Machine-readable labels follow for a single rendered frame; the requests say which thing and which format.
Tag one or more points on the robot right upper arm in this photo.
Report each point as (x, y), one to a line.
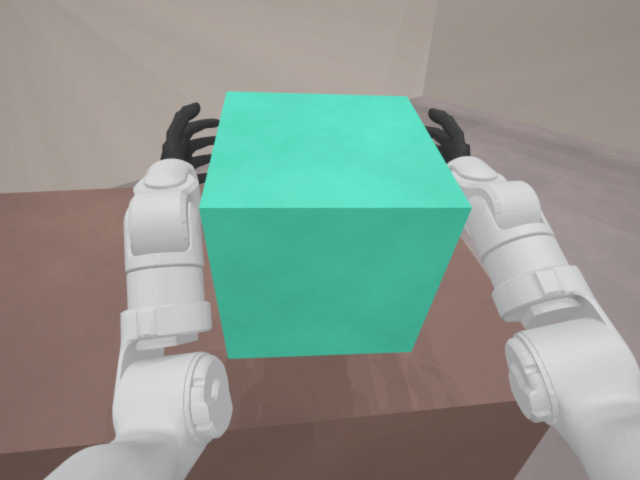
(576, 376)

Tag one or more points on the pedestal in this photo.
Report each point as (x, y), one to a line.
(444, 411)

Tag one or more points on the robot left forearm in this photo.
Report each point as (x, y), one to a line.
(163, 261)

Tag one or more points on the carton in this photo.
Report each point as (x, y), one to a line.
(329, 222)

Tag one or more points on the robot left upper arm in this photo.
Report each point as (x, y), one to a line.
(167, 409)

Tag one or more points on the robot left hand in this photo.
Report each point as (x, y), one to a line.
(178, 144)

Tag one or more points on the robot right forearm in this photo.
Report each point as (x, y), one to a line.
(532, 279)

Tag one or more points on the robot right hand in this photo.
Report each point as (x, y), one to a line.
(452, 142)

